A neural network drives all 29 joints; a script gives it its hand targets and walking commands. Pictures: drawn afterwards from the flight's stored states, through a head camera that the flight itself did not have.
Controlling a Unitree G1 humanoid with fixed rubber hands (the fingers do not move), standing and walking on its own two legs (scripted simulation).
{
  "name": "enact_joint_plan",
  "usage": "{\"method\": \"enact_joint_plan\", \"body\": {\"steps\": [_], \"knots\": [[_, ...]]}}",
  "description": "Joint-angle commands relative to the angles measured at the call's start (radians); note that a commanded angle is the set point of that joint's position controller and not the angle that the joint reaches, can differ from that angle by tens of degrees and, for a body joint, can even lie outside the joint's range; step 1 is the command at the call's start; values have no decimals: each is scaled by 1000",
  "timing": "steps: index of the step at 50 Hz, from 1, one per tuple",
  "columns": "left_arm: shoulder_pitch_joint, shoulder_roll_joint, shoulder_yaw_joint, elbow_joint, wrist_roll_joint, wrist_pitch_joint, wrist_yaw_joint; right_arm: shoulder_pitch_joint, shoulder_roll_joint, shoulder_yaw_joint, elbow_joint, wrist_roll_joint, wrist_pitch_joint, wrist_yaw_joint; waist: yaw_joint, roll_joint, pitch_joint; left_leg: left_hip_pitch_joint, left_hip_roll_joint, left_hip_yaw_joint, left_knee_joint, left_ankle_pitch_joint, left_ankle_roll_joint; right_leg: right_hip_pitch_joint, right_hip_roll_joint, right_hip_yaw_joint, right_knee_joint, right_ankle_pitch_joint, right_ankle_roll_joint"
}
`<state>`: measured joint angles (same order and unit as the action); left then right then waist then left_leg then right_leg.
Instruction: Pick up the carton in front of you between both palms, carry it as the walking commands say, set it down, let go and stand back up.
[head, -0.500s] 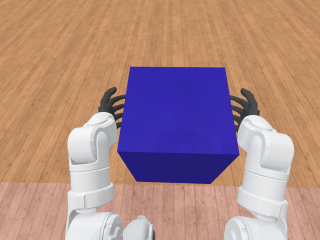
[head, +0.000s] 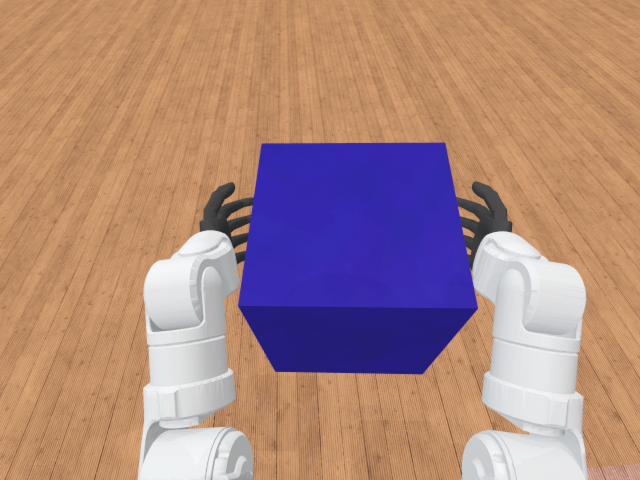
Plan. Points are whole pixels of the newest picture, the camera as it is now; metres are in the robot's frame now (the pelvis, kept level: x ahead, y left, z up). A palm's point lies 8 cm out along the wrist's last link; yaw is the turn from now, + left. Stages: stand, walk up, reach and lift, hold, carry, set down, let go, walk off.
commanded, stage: carry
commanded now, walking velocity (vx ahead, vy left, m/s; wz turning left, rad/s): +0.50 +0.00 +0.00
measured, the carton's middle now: (350, 270) +0.37 -0.01 +0.08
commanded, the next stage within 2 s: none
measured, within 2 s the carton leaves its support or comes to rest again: neither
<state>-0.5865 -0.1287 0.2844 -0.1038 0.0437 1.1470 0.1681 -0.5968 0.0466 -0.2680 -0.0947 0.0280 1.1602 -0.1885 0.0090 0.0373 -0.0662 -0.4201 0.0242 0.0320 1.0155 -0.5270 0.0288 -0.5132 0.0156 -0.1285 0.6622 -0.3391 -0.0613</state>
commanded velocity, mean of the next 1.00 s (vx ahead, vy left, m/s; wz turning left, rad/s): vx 0.43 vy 0.00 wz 0.00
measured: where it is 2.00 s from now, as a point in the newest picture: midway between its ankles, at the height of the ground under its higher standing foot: (342, 321)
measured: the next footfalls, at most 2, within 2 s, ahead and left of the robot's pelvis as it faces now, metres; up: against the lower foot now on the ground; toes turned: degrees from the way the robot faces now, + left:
left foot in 0.34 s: +0.38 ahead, +0.11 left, +0.02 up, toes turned +4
right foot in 0.72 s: +0.60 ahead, -0.09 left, +0.02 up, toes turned -6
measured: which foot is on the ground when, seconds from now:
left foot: up 0.00-0.32, down 0.34-0.76, up 0.78-1.00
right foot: down 0.00-0.36, up 0.38-0.70, down 0.72-1.00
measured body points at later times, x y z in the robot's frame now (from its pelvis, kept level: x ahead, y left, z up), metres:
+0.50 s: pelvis +0.30 +0.03 +0.02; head +0.32 +0.03 +0.47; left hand +0.66 +0.16 +0.13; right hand +0.64 -0.15 +0.13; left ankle +0.34 +0.11 -0.70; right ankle +0.23 -0.08 -0.60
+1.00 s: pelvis +0.60 -0.01 +0.06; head +0.64 -0.02 +0.50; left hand +0.89 +0.17 +0.12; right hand +0.92 -0.13 +0.12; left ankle +0.66 +0.13 -0.65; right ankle +0.56 -0.09 -0.70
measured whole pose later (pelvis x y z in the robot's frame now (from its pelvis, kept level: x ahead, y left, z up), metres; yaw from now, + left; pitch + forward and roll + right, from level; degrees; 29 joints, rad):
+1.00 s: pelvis +0.60 -0.01 +0.06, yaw +3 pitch +7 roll +3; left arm -0.20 -0.14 0.18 -0.29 0.01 1.09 0.14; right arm -0.22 0.14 -0.13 -0.28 -0.05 1.08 -0.14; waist 0.04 -0.02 -0.05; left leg -0.58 0.02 0.09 0.72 -0.26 -0.03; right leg -0.22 -0.04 -0.13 0.32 -0.23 -0.05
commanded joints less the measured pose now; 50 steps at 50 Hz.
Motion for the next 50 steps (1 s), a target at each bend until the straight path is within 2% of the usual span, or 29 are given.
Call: {"method": "enact_joint_plan", "body": {"steps": [1, 2, 3, 7, 9, 11, 12, 14, 16, 17, 18, 19, 20, 22, 24, 25, 26, 29, 34, 36, 37, 38, 39, 41, 43, 44, 46, 48, 50], "knots": [[-577, -660, -563, -86, -208, 9, -7, -601, 760, 561, -47, 160, 3, 29, 95, -107, -464, -554, -7, -48, 384, 35, 17, 815, -345, 610, -198, 434, -219], [-627, -679, -608, -105, -241, 9, -20, -558, 770, 557, -19, 119, 4, 23, 83, -43, -428, -541, 18, -53, 344, 38, 11, 771, -333, 537, -218, 408, -188], [-637, -713, -607, -100, -252, 6, -33, -558, 789, 527, -5, 108, -1, 24, 57, -83, -434, -521, 15, -60, 297, 121, 6, 748, -297, 459, -232, 377, -128], [-772, -719, -682, -207, -349, -13, -53, -613, 774, 536, -76, 85, -19, 9, 66, -144, -408, -513, 16, 2, 166, 132, 1, 710, -285, 414, -274, 319, -141], [-769, -718, -678, -168, -371, -4, -47, -598, 712, 516, -97, 63, -20, -5, 87, -129, -371, -480, 20, 11, -32, 165, 1, 674, -265, 322, -288, 382, -139], [-690, -687, -669, -149, -357, -6, -41, -576, 691, 503, -86, 67, -10, -9, 67, -142, -364, -291, -6, 39, -226, 263, 11, 580, -244, 250, -306, 458, -107], [-671, -655, -646, -104, -332, 3, -34, -538, 671, 479, -43, 45, -2, -11, 70, -141, -360, -215, -36, 117, -265, 285, 14, 548, -236, 200, -293, 490, -90], [-640, -678, -616, -96, -316, 5, -40, -564, 726, 527, -50, 68, 9, -2, 29, -271, -341, -84, -88, 171, -371, 316, 39, 546, -186, 91, -183, 799, -48], [-637, -668, -602, -56, -274, 16, -37, -520, 710, 517, 8, 72, 18, 11, -62, -206, -449, 248, -123, 195, -477, 372, 47, 464, -172, 4, 85, 822, 5], [-616, -679, -587, -51, -264, 17, -37, -549, 750, 536, -32, 92, 15, 14, -110, -114, -497, 471, -79, 142, -462, 295, 52, 295, -144, 6, 300, 661, 14], [-639, -671, -579, -85, -244, 16, -31, -547, 739, 532, -14, 89, 13, 17, -85, 136, -564, 638, 219, -382, -498, 303, 147, 34, -39, 40, 529, 208, 54], [-629, -646, -545, -58, -211, 27, -21, -553, 749, 547, -7, 101, 12, 17, -95, 291, -566, 733, 311, -700, -610, 532, 285, -213, 91, 104, 744, -173, 54], [-628, -658, -537, -11, -193, 25, -11, -634, 745, 574, -48, 138, 16, 28, -79, 192, -541, 741, 285, -594, -557, 532, 264, -278, 28, 177, 840, -178, 27], [-642, -686, -521, -35, -180, 25, -9, -641, 817, 605, -54, 185, 5, 49, -61, 24, -461, 551, 259, -481, -560, 571, 237, -279, -36, 183, 753, -113, 16], [-658, -727, -529, -60, -165, 0, -14, -807, 924, 678, -145, 276, -24, 76, -56, 23, -475, 483, 245, -390, -584, 507, 220, -246, -62, 174, 637, -90, 13], [-581, -729, -508, 27, -136, 1, -16, -764, 863, 673, -108, 243, -24, 68, -30, 29, -429, 406, 255, -359, -616, 431, 214, -230, -79, 167, 589, -87, 13], [-578, -711, -512, -18, -127, -12, -14, -730, 910, 665, -69, 262, -31, 77, -47, -6, -430, 381, 242, -331, -625, 434, 215, -197, -74, 146, 478, -88, 8], [-528, -760, -552, 25, -119, -36, -20, -608, 903, 663, -20, 234, -57, 87, -74, 98, -401, 418, 204, -210, -644, 547, 208, -155, -56, 84, 191, 1, 56], [-494, -758, -593, 37, -131, -66, -35, -531, 906, 666, 8, 184, -88, 88, -58, 100, -338, 396, 166, -54, -599, 723, 117, 44, 3, -30, -155, 184, 58], [-423, -751, -578, 74, -126, -70, -39, -500, 882, 661, 18, 169, -92, 77, -16, 40, -430, 286, 125, 37, -379, 814, 52, 404, 3, -46, -268, 238, 28], [-351, -745, -566, 85, -115, -70, -33, -499, 877, 652, 7, 173, -89, 75, 19, -60, -483, 118, 96, 77, -222, 616, 3, 607, -130, 156, -277, 144, -13], [-356, -745, -578, 41, -119, -76, -35, -477, 881, 654, -46, 165, -86, 76, 29, -285, -507, -161, -21, 86, 32, 341, -40, 789, -373, 579, -317, 263, -142], [-358, -759, -576, 24, -128, -78, -31, -469, 924, 682, -45, 179, -83, 77, 39, -358, -497, -338, -63, 7, 138, 15, -38, 877, -412, 658, -311, 394, -202], [-307, -803, -625, -50, -158, -74, -50, -333, 925, 665, -16, 144, -86, 81, 30, -115, -467, -363, 17, -37, 166, 95, -38, 795, -394, 567, -314, 499, -154], [-315, -862, -695, -164, -210, -77, -81, -276, 994, 697, -66, 144, -91, 96, 20, -87, -442, -302, 60, -28, 2, 162, -51, 703, -363, 410, -361, 482, -83], [-336, -906, -748, -193, -252, -81, -98, -252, 978, 717, -125, 122, -106, 101, 21, -97, -416, -275, 37, 3, -76, 142, -51, 660, -340, 341, -372, 472, -82], [-245, -919, -789, -275, -289, -90, -124, -176, 991, 760, -211, 119, -114, 97, 16, -198, -404, -265, 12, 27, -172, 177, -63, 699, -301, 264, -343, 694, -63], [-123, -894, -800, -313, -297, -76, -140, -64, 1002, 788, -287, 126, -114, 97, 7, -210, -392, -175, -18, 87, -292, 281, -66, 648, -254, 131, -318, 903, -40], [-34, -869, -812, -376, -303, -65, -141, -11, 978, 807, -368, 134, -99, 97, 15, -223, -379, -138, -62, 125, -415, 368, -68, 689, -215, 91, -286, 1058, -3]]}}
